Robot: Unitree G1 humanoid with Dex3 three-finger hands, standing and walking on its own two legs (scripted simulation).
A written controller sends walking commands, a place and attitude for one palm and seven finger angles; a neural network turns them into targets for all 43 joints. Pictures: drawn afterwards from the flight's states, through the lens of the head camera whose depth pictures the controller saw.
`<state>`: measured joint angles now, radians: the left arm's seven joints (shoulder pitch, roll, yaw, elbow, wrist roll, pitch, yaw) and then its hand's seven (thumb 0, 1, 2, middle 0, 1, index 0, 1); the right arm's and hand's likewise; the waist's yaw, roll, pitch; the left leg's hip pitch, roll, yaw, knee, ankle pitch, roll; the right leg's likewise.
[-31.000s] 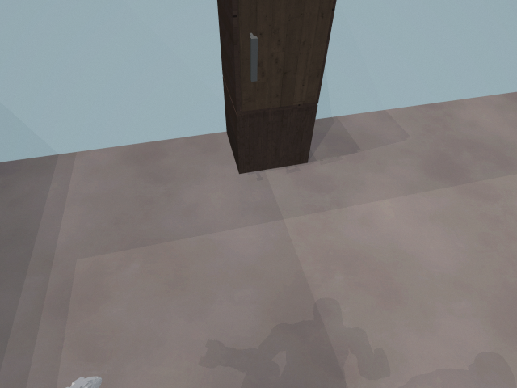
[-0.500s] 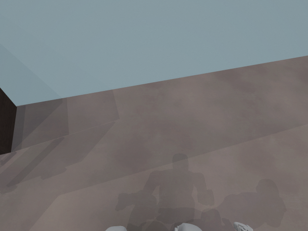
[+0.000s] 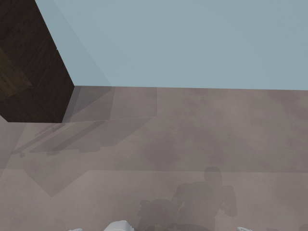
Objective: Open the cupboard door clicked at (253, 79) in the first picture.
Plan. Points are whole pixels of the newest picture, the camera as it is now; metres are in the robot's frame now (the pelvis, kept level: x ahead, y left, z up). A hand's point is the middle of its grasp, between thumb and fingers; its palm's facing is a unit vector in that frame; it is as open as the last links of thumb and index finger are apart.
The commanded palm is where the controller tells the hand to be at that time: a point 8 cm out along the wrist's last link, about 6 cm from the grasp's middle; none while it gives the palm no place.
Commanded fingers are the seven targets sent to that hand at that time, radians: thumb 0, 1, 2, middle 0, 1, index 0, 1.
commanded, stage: turn to face it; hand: left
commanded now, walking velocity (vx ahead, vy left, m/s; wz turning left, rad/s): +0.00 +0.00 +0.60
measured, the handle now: out of the picture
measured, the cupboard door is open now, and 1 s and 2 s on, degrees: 42 42 42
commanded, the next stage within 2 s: take the last steps up to it in 1.20 s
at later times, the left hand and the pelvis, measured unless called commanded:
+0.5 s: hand out of the picture +0.05 +0.21 -0.15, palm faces +0.29 -0.91 -0.31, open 7.4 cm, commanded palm none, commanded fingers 0.00 0.90 0.90 -0.20 -0.30 -0.20 -0.30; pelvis +0.00 -0.03 -0.01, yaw +18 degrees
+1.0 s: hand out of the picture -0.07 +0.21 -0.17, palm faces +0.57 -0.78 -0.26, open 7.4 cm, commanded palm none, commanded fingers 0.00 0.90 0.90 -0.20 -0.30 -0.20 -0.30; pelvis +0.00 -0.01 +0.00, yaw +34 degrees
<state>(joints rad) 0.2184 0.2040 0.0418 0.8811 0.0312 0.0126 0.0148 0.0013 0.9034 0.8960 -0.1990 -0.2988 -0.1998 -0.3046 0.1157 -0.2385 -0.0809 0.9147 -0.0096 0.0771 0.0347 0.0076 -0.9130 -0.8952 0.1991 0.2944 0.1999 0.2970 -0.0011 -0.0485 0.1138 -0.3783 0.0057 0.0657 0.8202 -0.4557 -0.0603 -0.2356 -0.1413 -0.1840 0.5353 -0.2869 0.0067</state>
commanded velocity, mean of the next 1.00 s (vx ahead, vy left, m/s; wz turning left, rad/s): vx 0.00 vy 0.00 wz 0.52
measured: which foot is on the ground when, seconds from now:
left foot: up 0.00-0.06, down 0.08-0.42, up 0.44-0.76, down 0.78-1.00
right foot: down 0.00-0.06, up 0.08-0.40, down 0.42-0.78, up 0.80-1.00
